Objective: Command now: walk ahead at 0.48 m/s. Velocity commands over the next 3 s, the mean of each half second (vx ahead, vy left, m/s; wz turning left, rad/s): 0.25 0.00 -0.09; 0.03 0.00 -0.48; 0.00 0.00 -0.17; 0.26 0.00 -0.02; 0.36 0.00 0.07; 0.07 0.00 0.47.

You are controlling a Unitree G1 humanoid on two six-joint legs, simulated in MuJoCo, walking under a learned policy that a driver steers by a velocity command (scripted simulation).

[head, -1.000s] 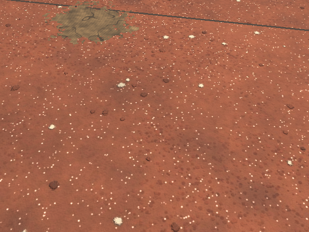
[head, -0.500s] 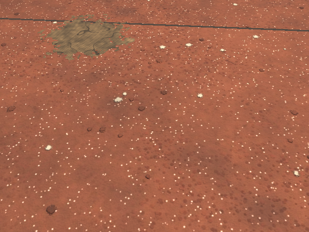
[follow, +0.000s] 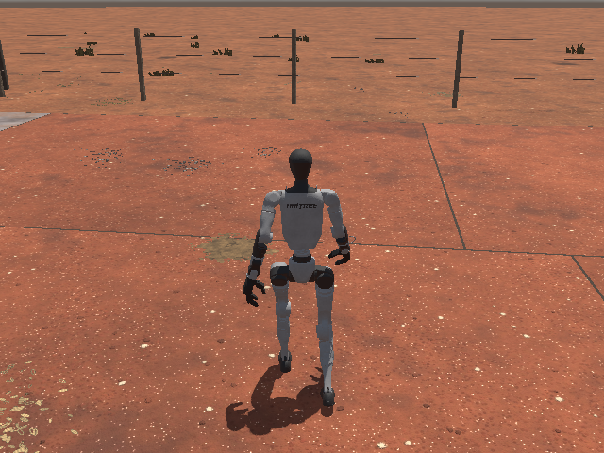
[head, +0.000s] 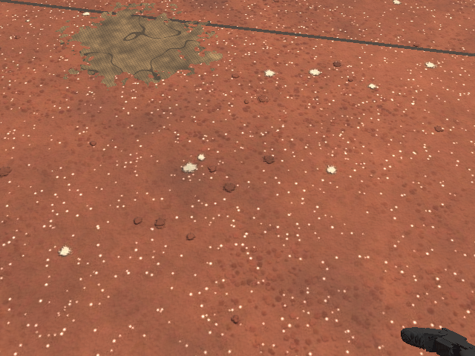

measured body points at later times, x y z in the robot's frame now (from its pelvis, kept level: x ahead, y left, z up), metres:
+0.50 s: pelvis +0.20 -0.01 +0.01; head +0.24 -0.03 +0.46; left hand +0.37 +0.24 -0.09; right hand +0.27 -0.29 -0.13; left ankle +0.13 +0.10 -0.68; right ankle +0.30 -0.11 -0.72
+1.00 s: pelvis +0.25 +0.03 +0.03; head +0.28 +0.05 +0.48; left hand +0.47 +0.26 -0.09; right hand +0.24 -0.27 -0.07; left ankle +0.29 +0.13 -0.72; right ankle +0.21 -0.11 -0.63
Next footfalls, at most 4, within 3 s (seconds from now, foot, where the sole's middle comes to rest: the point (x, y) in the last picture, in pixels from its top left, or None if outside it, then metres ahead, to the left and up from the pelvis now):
0.44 right None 0.34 -0.11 -0.75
0.84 left None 0.33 0.12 -0.75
1.24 right None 0.23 -0.12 -0.75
2.28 right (348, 299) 0.62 -0.25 -0.75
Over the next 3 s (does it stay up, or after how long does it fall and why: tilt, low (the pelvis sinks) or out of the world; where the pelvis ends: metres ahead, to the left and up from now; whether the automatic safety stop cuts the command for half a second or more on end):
stays up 0.67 -0.13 0.03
